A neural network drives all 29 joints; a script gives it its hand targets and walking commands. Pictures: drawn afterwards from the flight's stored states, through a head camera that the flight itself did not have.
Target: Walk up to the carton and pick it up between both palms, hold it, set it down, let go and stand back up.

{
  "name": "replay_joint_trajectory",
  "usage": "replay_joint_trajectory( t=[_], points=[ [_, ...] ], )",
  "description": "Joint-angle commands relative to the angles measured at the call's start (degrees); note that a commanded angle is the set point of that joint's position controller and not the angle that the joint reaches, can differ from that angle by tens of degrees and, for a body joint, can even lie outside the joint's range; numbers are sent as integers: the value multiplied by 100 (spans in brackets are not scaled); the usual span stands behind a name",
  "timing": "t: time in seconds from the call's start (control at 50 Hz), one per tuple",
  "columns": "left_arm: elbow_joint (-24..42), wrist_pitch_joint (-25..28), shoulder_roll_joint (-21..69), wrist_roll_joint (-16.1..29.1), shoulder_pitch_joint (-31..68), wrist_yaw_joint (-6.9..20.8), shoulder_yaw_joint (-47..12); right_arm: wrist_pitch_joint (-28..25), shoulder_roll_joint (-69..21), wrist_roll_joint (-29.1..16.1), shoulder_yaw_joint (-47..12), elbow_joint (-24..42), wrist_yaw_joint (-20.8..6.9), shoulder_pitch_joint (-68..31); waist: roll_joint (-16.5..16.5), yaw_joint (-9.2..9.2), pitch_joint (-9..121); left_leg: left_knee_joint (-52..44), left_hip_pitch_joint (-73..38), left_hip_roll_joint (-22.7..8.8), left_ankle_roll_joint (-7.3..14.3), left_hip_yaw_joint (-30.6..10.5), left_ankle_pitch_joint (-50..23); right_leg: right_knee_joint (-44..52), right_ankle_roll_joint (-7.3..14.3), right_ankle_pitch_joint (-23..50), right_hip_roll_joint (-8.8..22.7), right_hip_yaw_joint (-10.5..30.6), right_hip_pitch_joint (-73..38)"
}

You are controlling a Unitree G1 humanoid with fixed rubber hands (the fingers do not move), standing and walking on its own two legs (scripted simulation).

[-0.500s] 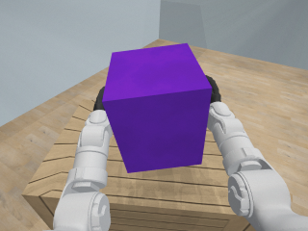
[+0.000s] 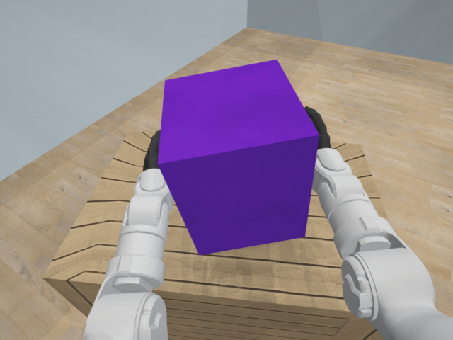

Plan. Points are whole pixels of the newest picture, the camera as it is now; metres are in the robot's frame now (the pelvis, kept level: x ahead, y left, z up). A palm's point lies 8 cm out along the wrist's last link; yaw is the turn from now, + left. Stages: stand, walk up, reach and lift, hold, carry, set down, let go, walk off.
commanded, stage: set down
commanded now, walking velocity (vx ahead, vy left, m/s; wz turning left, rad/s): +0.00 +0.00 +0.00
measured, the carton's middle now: (236, 160) +0.41 +0.04 +0.13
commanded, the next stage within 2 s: none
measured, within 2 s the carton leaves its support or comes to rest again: rests again in 1.44 s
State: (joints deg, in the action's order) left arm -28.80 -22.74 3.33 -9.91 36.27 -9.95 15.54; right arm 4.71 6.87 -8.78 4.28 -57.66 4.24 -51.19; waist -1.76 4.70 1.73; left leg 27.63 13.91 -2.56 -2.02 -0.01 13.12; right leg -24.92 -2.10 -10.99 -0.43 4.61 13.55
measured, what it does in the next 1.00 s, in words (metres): stands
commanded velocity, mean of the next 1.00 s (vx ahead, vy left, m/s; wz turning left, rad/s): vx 0.00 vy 0.00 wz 0.00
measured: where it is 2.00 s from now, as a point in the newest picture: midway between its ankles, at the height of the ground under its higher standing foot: outside the picture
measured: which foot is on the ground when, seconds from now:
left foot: down 0.00-1.00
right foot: down 0.00-1.00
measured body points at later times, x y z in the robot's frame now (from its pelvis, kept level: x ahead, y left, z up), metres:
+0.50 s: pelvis +0.00 +0.00 +0.00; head +0.04 -0.01 +0.45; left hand +0.38 +0.19 +0.08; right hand +0.46 -0.10 +0.09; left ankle +0.02 +0.13 -0.74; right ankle +0.03 -0.14 -0.74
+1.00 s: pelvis +0.00 +0.00 -0.01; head +0.12 -0.01 +0.43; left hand +0.39 +0.19 +0.02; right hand +0.48 -0.10 +0.03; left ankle +0.02 +0.13 -0.74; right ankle +0.03 -0.14 -0.74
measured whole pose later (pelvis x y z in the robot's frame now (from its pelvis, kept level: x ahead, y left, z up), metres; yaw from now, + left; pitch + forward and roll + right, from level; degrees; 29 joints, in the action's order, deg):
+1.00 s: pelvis +0.00 +0.00 -0.01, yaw -1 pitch +21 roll -2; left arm -33.2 -4.6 5.9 -6.4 33.6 -15.9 13.1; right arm -9.1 9.8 -6.2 4.9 -61.7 -2.1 -51.2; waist -2.2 8.9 7.7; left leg 27.3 39.5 -3.9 -2.0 -0.1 9.0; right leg -19.4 -1.6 -4.0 -1.7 4.6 36.9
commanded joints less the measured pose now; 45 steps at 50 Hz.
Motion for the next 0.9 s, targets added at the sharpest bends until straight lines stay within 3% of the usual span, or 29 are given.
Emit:
replay_joint_trajectory(
  t=[0.0, 0.04, 0.06, 0.08, 0.16, 0.18, 0.2, 0.24, 0.28, 0.3, 0.32, 0.34, 0.38, 0.4, 0.42, 0.48, 0.52, 0.54, 0.56, 0.62, 0.64, 0.68, 0.7, 0.72, 0.74, 0.76, 0.8, 0.84, 0.88],
  points=[
    [1112, 900, 3411, 291, 4588, 550, -1854, -477, -3121, 91, -1098, 1035, -1022, -3654, 40, 434, 3597, -421, -2094, 158, -448, 241, -3809, 1040, 415, 945, -603, -974, -317],
    [1107, 947, 3436, 284, 4688, 575, -1897, -524, -3059, 209, -906, 975, -1046, -3585, 34, 346, 3453, -446, -2069, 147, -455, 216, -3625, 1002, 429, 873, -596, -988, -245],
    [933, 998, 3398, 301, 4578, 587, -1737, -571, -3060, 215, -908, 1086, -1051, -3810, 269, 439, 3461, -517, -1946, 144, -366, 253, -3386, 1042, 408, 827, -600, -960, -305],
    [775, 1033, 3479, 323, 4601, 586, -1760, -584, -3061, 294, -810, 1009, -1056, -3758, 229, 370, 3539, -553, -1863, 160, -368, 242, -3227, 1008, 397, 806, -574, -972, -266],
    [442, 1142, 3474, 179, 4567, 573, -1626, -710, -2913, 566, -547, 838, -1177, -3794, 64, 498, 3496, -619, -1650, 141, -412, 252, -2954, 1018, 468, 535, -585, -1032, -101],
    [833, 1277, 3544, 216, 4591, 517, -1743, -800, -3071, 553, -673, 941, -1201, -3868, 47, 539, 3825, -470, -1866, 112, -498, 251, -3466, 959, 481, 654, -633, -1061, -35],
    [710, 1333, 3512, 238, 4634, 474, -1731, -825, -3108, 586, -740, 828, -1217, -3823, 4, 579, 3855, -463, -1840, 110, -484, 255, -3532, 1026, 511, 661, -608, -1034, 11],
    [695, 1416, 3591, 328, 4764, 419, -1805, -871, -3101, 627, -697, 772, -1229, -3760, 122, 503, 4064, -383, -1891, 96, -494, 278, -3691, 1037, 542, 789, -626, -1062, 66],
    [474, 1462, 3531, 250, 4817, 427, -1727, -885, -3018, 742, -533, 686, -1247, -3786, 108, 433, 3932, -502, -1749, 112, -471, 302, -3280, 1010, 492, 626, -611, -1066, 77],
    [442, 1494, 3452, 280, 4895, 454, -1660, -919, -3025, 831, -374, 614, -1285, -3793, 221, 449, 3965, -562, -1707, 91, -419, 318, -2956, 994, 476, 453, -584, -1082, 121],
    [341, 1518, 3352, 141, 4648, 405, -1411, -911, -2925, 852, -489, 516, -1349, -3802, 204, 792, 3966, -612, -1548, 124, -364, 397, -2819, 1002, 491, 362, -582, -1027, 38],
    [284, 1552, 3397, 208, 4624, 394, -1494, -931, -2907, 901, -433, 511, -1342, -3794, 299, 654, 3987, -682, -1477, 101, -373, 380, -2708, 950, 453, 457, -598, -1078, 13],
    [396, 1614, 3497, 219, 4701, 368, -1654, -1031, -2982, 900, -386, 552, -1378, -3746, 145, 555, 4100, -520, -1669, 76, -428, 324, -2992, 935, 485, 528, -583, -1080, 216],
    [574, 1713, 3492, 279, 4693, 309, -1695, -1072, -2898, 882, -433, 472, -1425, -3764, 60, 659, 4365, -480, -1686, 41, -440, 320, -3121, 917, 507, 489, -610, -1101, 379],
    [534, 1773, 3478, 285, 4651, 292, -1692, -1155, -3131, 877, -634, 696, -1424, -3902, 195, 839, 4606, -388, -1632, 51, -447, 396, -3494, 946, 531, 694, -599, -1062, 275],
    [650, 1970, 3840, 439, 4521, 260, -2068, -1354, -3258, 944, -807, 1071, -1327, -3912, 309, 660, 5431, -82, -1818, 36, -506, 350, -4525, 1047, 656, 1444, -664, -1088, 270],
    [905, 2124, 3805, 511, 4527, 194, -2199, -1414, -3227, 830, -955, 971, -1319, -3826, 264, 648, 5734, 8, -2034, 19, -531, 334, -4823, 974, 583, 1579, -686, -1121, 348],
    [724, 2127, 3763, 496, 4364, 182, -2143, -1449, -3173, 845, -929, 899, -1319, -3807, 246, 779, 5688, 93, -1908, 11, -540, 398, -4902, 1106, 728, 1565, -680, -1075, 396],
    [579, 2136, 3749, 548, 4265, 156, -2114, -1466, -3023, 842, -852, 812, -1330, -3895, 331, 789, 5657, -7, -1807, -15, -484, 360, -4578, 1105, 708, 1384, -685, -1127, 448],
    [658, 2250, 3834, 627, 4216, 129, -2293, -1568, -3145, 884, -940, 896, -1281, -3690, 366, 707, 6045, 69, -1717, -16, -496, 434, -4811, 1204, 812, 1740, -696, -1100, 409],
    [646, 2253, 3868, 650, 4209, 108, -2345, -1546, -3119, 860, -924, 684, -1302, -3605, 221, 752, 5988, 47, -1682, -28, -520, 428, -4735, 1260, 870, 1528, -699, -1073, 487],
    [762, 2298, 3978, 739, 3985, 53, -2579, -1654, -2879, 921, -858, 655, -1329, -3563, 158, 620, 6217, 63, -1897, -73, -540, 390, -4756, 1217, 895, 1490, -713, -1152, 861],
    [568, 2291, 3891, 741, 4138, 30, -2434, -1634, -2789, 964, -675, 576, -1345, -3743, 264, 662, 6274, 98, -1682, -87, -516, 419, -4495, 1355, 948, 1334, -691, -1131, 878],
    [817, 2344, 4031, 905, 4018, 10, -2717, -1678, -2809, 977, -674, 678, -1337, -3520, 250, 507, 6420, 100, -1820, -123, -537, 351, -4619, 1313, 954, 1442, -714, -1186, 981],
    [886, 2390, 3962, 824, 4051, 10, -2603, -1698, -2900, 975, -866, 812, -1348, -3613, 239, 718, 6603, 153, -1789, -58, -530, 463, -4758, 1276, 934, 1552, -717, -1159, 876],
    [771, 2430, 4046, 885, 3822, -23, -2724, -1751, -2884, 934, -900, 949, -1331, -3701, 318, 768, 6831, 168, -1696, -67, -516, 419, -4799, 1303, 971, 1662, -745, -1143, 878],
    [870, 2529, 3996, 997, 3804, -20, -2741, -1750, -2918, 798, -1032, 947, -1328, -3512, 509, 716, 6970, 204, -1652, -55, -458, 433, -4758, 1164, 881, 1897, -753, -1152, 790],
    [911, 2577, 3951, 960, 3757, -62, -2711, -1756, -2773, 719, -1122, 986, -1372, -3502, 410, 819, 7029, 152, -1434, -57, -464, 430, -4626, 1090, 897, 1909, -769, -1081, 693],
    [932, 2569, 4008, 975, 3559, -54, -2825, -1792, -2788, 669, -1153, 1131, -1379, -3458, 422, 793, 7158, 198, -1411, -59, -465, 400, -4686, 1048, 888, 2032, -775, -1117, 739]
  ],
)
